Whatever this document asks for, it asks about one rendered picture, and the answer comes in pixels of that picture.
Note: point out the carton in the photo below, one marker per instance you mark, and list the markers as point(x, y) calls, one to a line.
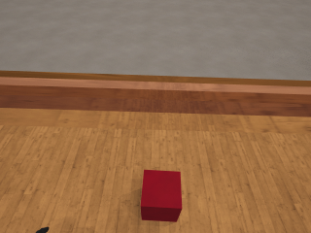
point(161, 198)

